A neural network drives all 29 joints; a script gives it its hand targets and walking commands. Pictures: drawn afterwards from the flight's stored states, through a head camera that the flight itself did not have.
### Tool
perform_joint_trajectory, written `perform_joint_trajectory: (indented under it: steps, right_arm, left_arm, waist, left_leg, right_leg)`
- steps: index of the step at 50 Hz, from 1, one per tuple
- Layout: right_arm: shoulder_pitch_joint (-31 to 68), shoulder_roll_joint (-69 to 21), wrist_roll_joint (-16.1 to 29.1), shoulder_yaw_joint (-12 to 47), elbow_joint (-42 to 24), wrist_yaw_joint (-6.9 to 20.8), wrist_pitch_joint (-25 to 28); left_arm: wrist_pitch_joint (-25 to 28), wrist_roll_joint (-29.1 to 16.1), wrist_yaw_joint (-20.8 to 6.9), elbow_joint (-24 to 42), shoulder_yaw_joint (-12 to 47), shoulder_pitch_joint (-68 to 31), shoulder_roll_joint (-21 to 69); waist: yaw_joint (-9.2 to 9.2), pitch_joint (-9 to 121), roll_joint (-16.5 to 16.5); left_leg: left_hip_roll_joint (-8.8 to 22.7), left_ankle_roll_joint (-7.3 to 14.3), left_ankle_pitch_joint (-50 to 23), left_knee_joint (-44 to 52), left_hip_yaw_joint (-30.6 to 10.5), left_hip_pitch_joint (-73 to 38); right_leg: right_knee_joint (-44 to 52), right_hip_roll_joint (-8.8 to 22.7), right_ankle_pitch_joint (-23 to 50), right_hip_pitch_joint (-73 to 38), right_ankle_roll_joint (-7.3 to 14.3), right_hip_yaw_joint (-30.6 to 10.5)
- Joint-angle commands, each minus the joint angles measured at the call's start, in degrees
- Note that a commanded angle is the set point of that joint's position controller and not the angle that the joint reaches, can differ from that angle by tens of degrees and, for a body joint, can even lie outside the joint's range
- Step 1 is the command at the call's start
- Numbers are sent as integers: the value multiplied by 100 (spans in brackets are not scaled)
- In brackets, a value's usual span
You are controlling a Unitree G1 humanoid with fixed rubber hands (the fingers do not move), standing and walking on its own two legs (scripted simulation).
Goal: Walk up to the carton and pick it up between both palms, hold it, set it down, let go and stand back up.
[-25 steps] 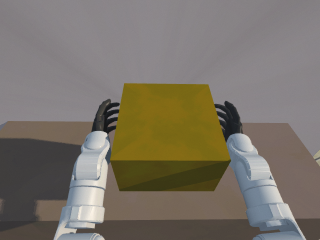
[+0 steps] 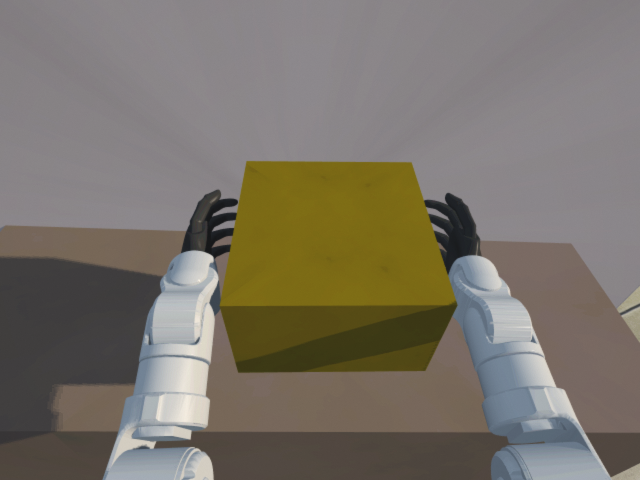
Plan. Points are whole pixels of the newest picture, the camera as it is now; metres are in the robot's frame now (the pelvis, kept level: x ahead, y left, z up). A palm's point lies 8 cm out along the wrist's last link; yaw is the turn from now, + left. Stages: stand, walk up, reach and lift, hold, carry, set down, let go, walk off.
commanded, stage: reach and lift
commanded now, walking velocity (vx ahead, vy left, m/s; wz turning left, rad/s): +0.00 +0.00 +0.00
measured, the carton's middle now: (330, 260) +0.38 -0.01 +0.10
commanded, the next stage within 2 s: hold in 0.44 s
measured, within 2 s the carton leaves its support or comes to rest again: neither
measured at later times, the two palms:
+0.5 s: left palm (198, 245) +0.36 +0.15 +0.15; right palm (469, 248) +0.36 -0.17 +0.15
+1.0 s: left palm (182, 237) +0.35 +0.16 +0.17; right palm (465, 237) +0.35 -0.16 +0.17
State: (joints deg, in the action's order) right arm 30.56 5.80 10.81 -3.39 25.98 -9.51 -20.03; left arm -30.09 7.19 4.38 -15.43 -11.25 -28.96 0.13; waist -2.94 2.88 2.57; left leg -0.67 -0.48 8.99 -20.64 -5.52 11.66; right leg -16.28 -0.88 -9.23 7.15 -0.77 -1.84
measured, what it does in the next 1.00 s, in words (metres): stands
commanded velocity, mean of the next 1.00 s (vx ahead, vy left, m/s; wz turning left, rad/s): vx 0.00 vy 0.00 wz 0.00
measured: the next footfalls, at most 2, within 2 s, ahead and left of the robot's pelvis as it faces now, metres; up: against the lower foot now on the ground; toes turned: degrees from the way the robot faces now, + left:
none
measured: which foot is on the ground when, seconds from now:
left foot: down 0.00-1.00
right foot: down 0.00-1.00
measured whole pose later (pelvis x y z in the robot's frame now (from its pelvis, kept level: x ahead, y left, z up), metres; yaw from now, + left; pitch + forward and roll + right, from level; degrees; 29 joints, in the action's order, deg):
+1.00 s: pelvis -0.02 +0.00 +0.00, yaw +0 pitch -1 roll -1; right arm 36.1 6.2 12.5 -3.9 26.7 -10.2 -24.1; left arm -37.0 8.3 3.3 -12.4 -13.8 -33.4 -0.2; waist -2.0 4.4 2.0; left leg -0.4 -0.8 7.8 -20.9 -5.6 11.8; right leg -17.4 -1.2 -8.5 7.7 -0.5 -1.7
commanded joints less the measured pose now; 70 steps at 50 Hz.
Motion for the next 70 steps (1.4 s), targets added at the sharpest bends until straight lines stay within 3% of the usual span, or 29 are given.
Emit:
perform_joint_trajectory:
  steps: [1, 3, 5, 8, 12, 15, 17, 19, 21, 26, 29, 32, 35, 37, 40, 42, 46, 50, 54, 56, 62, 64, 70]
  right_arm:
    - [4886, -3821, 962, 3209, -3369, 533, 493]
    - [4621, -3647, 1049, 3345, -3557, 512, 356]
    - [4584, -3492, 969, 3235, -3292, 526, 178]
    - [4327, -3367, 898, 3045, -2888, 554, 42]
    - [4674, -3530, 794, 2901, -2813, 521, 34]
    - [4708, -3756, 845, 3091, -3091, 470, 76]
    - [4563, -3697, 909, 3151, -3211, 366, 28]
    - [4555, -3735, 918, 3253, -3337, 292, 2]
    - [4563, -3693, 911, 3191, -3293, 280, -33]
    - [4675, -3810, 915, 3232, -3186, 289, -91]
    - [4819, -3901, 908, 3210, -3129, 282, -98]
    - [4925, -3849, 896, 3006, -2864, 354, -95]
    - [5179, -3829, 926, 3009, -2851, 416, -83]
    - [5210, -3757, 912, 2932, -2763, 430, -96]
    - [5306, -3742, 757, 2652, -2242, 506, -136]
    - [5306, -3760, 671, 2534, -1836, 550, -147]
    - [5889, -4014, 791, 2642, -2296, 590, 45]
    - [5777, -3939, 907, 2788, -2282, 560, 55]
    - [5652, -3840, 811, 2571, -1948, 547, -17]
    - [5649, -3783, 851, 2502, -1899, 585, -10]
    - [5630, -3746, 1046, 2719, -2356, 584, 16]
    - [5665, -3785, 1084, 2871, -2637, 548, 24]
    - [5139, -3606, 1167, 3009, -2823, 400, -95]
  left_arm:
    - [474, -1202, -717, 2510, 4196, -4286, 4008]
    - [377, -1212, -605, 2661, 4254, -3981, 3853]
    - [204, -1069, -639, 2287, 3958, -3837, 3658]
    - [48, -852, -754, 2102, 3606, -3654, 3477]
    - [-9, -823, -898, 1899, 3439, -3880, 3516]
    - [73, -898, -912, 2119, 3525, -3915, 3587]
    - [38, -893, -938, 2239, 3592, -3767, 3542]
    - [-4, -842, -1019, 2158, 3426, -3585, 3448]
    - [-37, -836, -1066, 2198, 3377, -3687, 3355]
    - [-49, -853, -1080, 2207, 3238, -3947, 3213]
    - [-96, -831, -1100, 2131, 3289, -4011, 3311]
    - [-107, -889, -1047, 2238, 3440, -4418, 3496]
    - [-137, -915, -990, 2252, 3510, -4581, 3532]
    - [-192, -862, -979, 1952, 3424, -4436, 3536]
    - [-270, -751, -1018, 1561, 3200, -4590, 3486]
    - [-288, -616, -1063, 1328, 2898, -4591, 3393]
    - [-104, -939, -1006, 1678, 3234, -5138, 3629]
    - [-82, -873, -897, 1597, 3259, -4929, 3706]
    - [-183, -722, -994, 1326, 2987, -4799, 3596]
    - [-171, -776, -976, 1473, 3087, -4961, 3632]
    - [-155, -917, -839, 1933, 3439, -4977, 3747]
    - [-169, -903, -856, 1929, 3397, -4730, 3729]
    - [-275, -769, -992, 2183, 3261, -4212, 3497]
  waist:
    - [-151, 3900, -801]
    - [-140, 3718, -741]
    - [-38, 3169, -539]
    - [47, 2732, -429]
    - [55, 2892, -376]
    - [33, 3353, -349]
    - [-87, 3348, -377]
    - [-47, 3271, -160]
    - [-31, 3162, -186]
    - [80, 2848, -40]
    - [43, 2798, -87]
    - [-26, 2856, -446]
    - [0, 2942, -487]
    - [-5, 2826, -462]
    - [16, 2499, -432]
    - [84, 2406, -275]
    - [59, 3364, -417]
    - [51, 3328, -511]
    - [42, 2739, -287]
    - [7, 2762, -505]
    - [-56, 3286, -688]
    - [-18, 3342, -411]
    - [-43, 3088, -338]
  left_leg:
    - [-143, -515, -2963, -464, 105, -1962]
    - [-145, -511, -3119, -491, 51, -1946]
    - [-151, -403, -2408, -280, 99, -1679]
    - [-115, -319, -1919, -66, 193, -1486]
    - [-160, -204, -1497, 23, 245, -1246]
    - [-204, -228, -2002, -138, 257, -1380]
    - [-232, -294, -2370, -255, 230, -1447]
    - [-288, -202, -2243, -201, 244, -1246]
    - [-283, -208, -2113, -119, 263, -1163]
    - [-299, -116, -1744, 6, 304, -1039]
    - [-303, -87, -1640, -2, 314, -1075]
    - [-234, -197, -1473, 49, 301, -1228]
    - [-206, -207, -1492, -3, 282, -1285]
    - [-212, -171, -1296, 24, 269, -1256]
    - [-174, -89, -603, 250, 329, -1012]
    - [-157, 4, -391, 351, 367, -930]
    - [-181, -56, -796, 125, 341, -1094]
    - [-191, -128, -1395, -36, 279, -1355]
    - [-169, -65, -944, 164, 316, -1161]
    - [-164, -129, -992, 149, 299, -1160]
    - [-163, -296, -1826, -132, 217, -1595]
    - [-168, -220, -1920, -168, 208, -1617]
    - [-223, -269, -2307, -196, 225, -1591]
  right_leg:
    - [-122, -485, 2409, -584, -110, 332]
    - [-97, -504, 2452, -529, -69, 332]
    - [35, -443, 1825, -398, -67, 296]
    - [63, -399, 1549, -486, -48, 244]
    - [9, -323, 1532, -701, -122, 191]
    - [-153, -348, 2417, -1068, -203, 174]
    - [-212, -352, 2976, -1257, -244, 178]
    - [-228, -318, 3193, -1457, -317, 155]
    - [-250, -303, 3096, -1505, -317, 161]
    - [-181, -276, 2673, -1329, -343, 159]
    - [-133, -259, 2541, -1252, -329, 144]
    - [-35, -292, 1727, -839, -207, 190]
    - [10, -316, 1423, -684, -162, 215]
    - [70, -302, 1213, -588, -137, 211]
    - [185, -249, 368, -405, -109, 210]
    - [195, -221, 223, -465, -127, 208]
    - [39, -274, 560, -540, -143, 207]
    - [48, -329, 994, -580, -115, 225]
    - [151, -311, 539, -504, -124, 247]
    - [133, -307, 477, -443, -77, 240]
    - [45, -381, 1094, -488, -65, 286]
    - [45, -400, 1349, -624, -108, 287]
    - [-18, -396, 2009, -989, -163, 240]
